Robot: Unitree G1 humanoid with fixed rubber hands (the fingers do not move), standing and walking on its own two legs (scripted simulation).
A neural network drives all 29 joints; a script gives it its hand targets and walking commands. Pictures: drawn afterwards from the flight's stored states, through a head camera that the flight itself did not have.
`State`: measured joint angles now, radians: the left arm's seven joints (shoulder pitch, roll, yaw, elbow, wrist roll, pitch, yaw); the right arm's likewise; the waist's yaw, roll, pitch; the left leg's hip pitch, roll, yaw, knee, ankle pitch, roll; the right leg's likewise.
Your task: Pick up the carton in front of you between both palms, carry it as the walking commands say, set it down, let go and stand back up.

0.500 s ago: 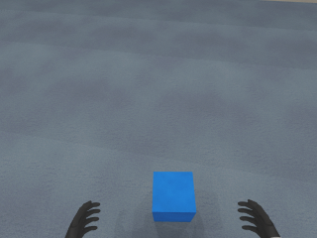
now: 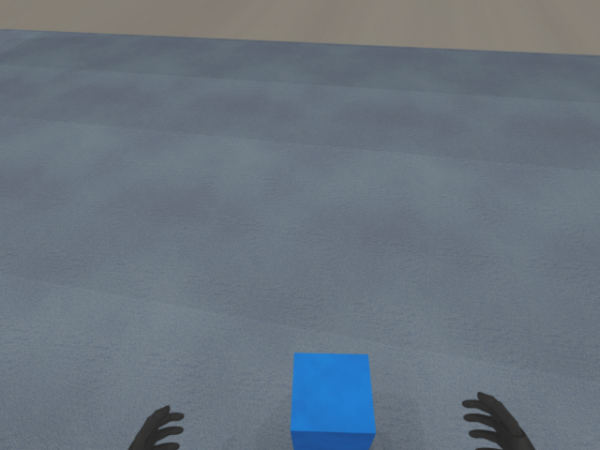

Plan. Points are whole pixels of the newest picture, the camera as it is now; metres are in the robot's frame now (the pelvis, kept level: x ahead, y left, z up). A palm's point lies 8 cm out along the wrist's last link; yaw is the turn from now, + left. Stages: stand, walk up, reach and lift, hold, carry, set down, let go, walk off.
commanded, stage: stand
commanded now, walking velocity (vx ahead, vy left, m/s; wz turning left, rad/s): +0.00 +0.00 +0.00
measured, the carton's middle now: (330, 405) +0.41 -0.04 -0.65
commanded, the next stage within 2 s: none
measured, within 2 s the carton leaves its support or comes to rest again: neither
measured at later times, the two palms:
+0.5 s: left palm out of the picture +0.13 +0.28 -0.08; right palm out of the picture +0.14 -0.29 -0.09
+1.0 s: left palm out of the picture +0.10 +0.30 -0.09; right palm out of the picture +0.11 -0.30 -0.09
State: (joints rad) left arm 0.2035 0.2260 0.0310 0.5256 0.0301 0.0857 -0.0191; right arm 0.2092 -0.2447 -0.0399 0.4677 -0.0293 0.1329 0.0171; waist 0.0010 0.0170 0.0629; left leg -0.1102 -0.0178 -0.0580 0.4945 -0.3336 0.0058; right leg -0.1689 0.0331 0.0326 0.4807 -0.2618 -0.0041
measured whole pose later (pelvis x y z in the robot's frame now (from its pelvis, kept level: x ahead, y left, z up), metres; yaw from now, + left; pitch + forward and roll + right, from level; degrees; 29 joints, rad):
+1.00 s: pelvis +0.00 -0.01 +0.01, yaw +1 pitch -2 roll +0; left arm 0.13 0.36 0.02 0.95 0.03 -0.01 0.01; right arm 0.19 -0.37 -0.01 0.86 -0.03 -0.01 -0.02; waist 0.01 0.02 0.01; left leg -0.09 -0.01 -0.06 0.40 -0.27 -0.01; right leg -0.15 0.03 0.02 0.41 -0.22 -0.02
